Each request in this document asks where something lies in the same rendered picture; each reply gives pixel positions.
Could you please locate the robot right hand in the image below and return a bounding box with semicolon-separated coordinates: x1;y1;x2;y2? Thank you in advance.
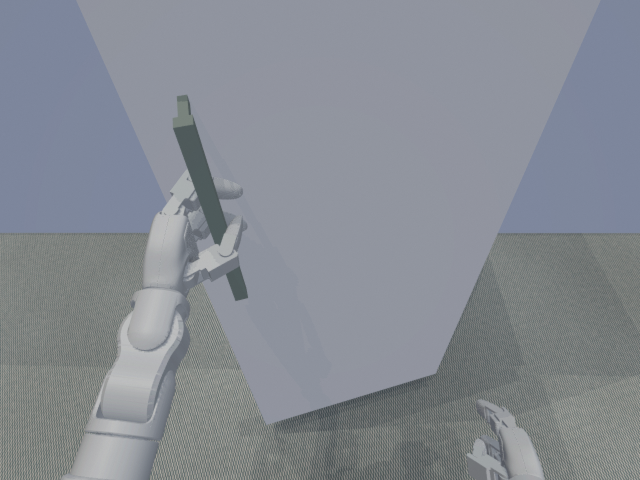
466;399;545;480

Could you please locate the handle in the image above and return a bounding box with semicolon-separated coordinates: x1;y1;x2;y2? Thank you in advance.
173;95;248;301

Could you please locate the left robot forearm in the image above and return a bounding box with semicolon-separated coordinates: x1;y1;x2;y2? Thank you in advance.
61;287;190;480

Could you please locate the fridge door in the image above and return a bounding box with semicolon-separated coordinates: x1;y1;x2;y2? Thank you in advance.
76;0;601;425

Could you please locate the robot left hand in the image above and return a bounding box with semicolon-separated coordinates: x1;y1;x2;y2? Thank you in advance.
142;169;247;298

